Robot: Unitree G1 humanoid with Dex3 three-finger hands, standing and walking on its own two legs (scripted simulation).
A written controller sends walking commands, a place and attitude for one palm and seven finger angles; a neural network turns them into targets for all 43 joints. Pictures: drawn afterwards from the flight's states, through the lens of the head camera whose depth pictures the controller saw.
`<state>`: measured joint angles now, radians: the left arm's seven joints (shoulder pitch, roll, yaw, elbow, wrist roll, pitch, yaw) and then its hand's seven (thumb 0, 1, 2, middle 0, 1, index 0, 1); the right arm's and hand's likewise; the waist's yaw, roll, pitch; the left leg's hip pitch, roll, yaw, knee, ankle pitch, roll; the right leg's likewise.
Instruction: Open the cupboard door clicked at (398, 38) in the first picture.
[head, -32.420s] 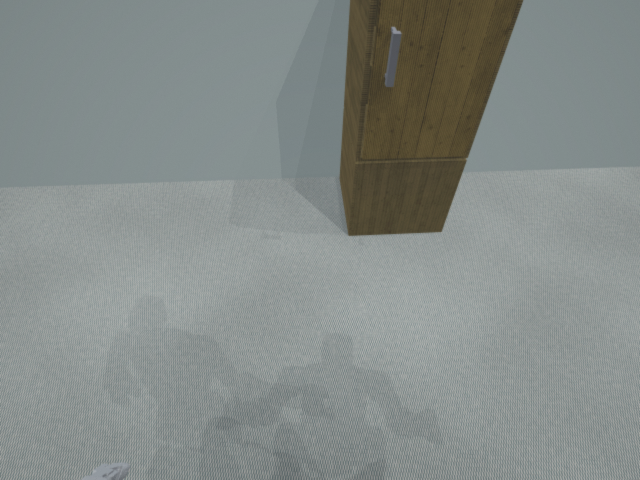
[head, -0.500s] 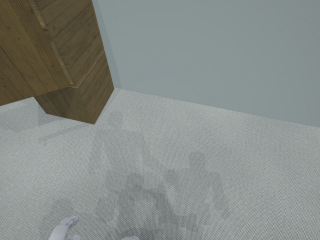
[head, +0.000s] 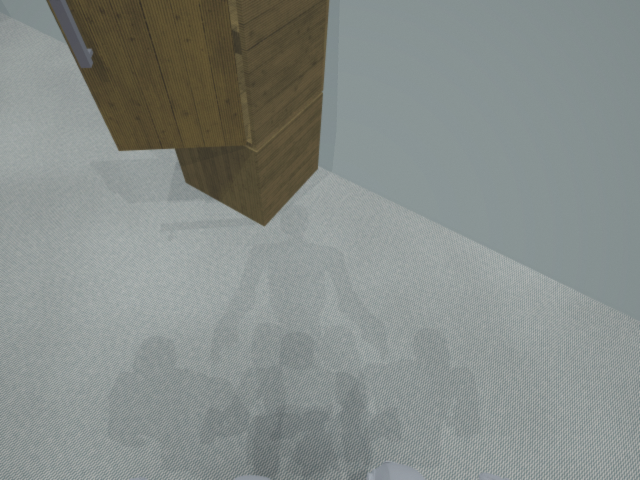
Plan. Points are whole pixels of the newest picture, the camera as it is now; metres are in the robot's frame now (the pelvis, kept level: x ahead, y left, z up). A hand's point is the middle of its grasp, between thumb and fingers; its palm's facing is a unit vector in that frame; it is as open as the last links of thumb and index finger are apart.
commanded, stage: turn to face it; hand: left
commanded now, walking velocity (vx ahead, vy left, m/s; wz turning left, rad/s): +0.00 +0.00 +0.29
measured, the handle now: (74, 28) +0.93 +0.60 +0.02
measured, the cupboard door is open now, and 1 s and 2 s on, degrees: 40 40 40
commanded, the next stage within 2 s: take the last steps up to it in 0.20 s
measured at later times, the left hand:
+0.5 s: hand out of the picture +0.00 +0.19 -0.19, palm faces +0.24 -0.96 -0.17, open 7.3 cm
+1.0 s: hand (176, 432) +0.19 +0.21 -0.15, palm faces +0.29 -0.93 -0.21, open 7.4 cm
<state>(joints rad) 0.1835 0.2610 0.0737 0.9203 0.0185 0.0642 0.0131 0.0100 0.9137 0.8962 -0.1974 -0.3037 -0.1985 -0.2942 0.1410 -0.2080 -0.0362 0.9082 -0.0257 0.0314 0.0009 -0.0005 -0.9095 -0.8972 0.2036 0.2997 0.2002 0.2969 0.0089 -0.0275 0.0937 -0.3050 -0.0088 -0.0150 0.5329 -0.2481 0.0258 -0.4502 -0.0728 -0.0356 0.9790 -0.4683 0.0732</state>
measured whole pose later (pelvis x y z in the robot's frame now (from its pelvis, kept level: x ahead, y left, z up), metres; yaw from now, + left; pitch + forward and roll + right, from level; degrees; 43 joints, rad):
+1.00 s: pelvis +0.14 +0.01 +0.00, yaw +16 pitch -1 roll +0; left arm 0.17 0.15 0.05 0.96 0.03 -0.04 0.00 0.00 0.91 0.90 -0.20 -0.30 -0.20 -0.29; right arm 0.34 -0.19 -0.05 1.10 -0.03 0.03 0.02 0.00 -0.91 -0.90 0.20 0.30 0.20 0.30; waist -0.03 0.02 0.05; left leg -0.41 0.02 0.04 1.08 -0.39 0.00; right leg -0.27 -0.07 -0.15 0.54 -0.25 -0.01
